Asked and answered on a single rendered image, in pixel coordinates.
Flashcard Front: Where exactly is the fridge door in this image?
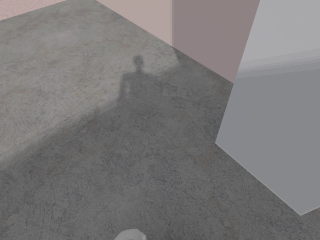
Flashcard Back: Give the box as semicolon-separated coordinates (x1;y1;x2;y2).
215;0;320;214

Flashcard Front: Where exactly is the left robot thigh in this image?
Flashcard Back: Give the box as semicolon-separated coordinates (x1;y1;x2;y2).
114;229;147;240

